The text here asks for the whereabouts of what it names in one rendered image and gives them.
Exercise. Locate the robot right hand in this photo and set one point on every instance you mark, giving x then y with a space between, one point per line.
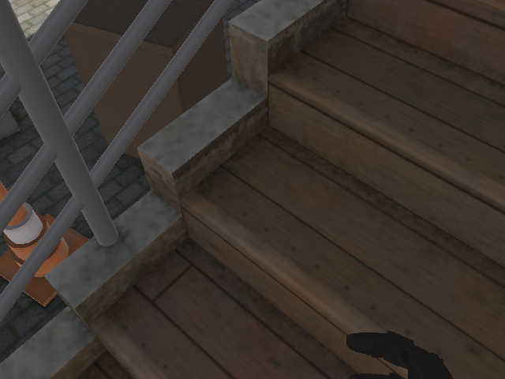
399 351

